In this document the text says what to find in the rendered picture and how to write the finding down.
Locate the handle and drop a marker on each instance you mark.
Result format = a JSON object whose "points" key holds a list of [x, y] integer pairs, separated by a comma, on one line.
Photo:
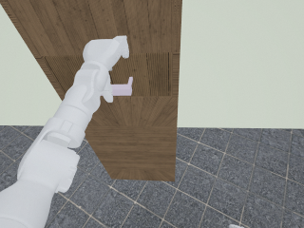
{"points": [[122, 89]]}

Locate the cabinet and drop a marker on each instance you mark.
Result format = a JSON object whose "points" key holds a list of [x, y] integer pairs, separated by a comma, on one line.
{"points": [[134, 137]]}

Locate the left robot hand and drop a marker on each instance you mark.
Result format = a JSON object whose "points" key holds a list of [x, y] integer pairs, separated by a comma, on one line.
{"points": [[107, 52]]}

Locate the robot left forearm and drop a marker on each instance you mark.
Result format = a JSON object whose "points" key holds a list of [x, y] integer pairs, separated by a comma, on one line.
{"points": [[68, 125]]}

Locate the drawer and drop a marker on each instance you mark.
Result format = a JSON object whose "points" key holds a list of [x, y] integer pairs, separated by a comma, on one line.
{"points": [[151, 72]]}

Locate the robot left upper arm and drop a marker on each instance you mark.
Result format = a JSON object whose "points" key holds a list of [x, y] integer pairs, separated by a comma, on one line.
{"points": [[26, 204]]}

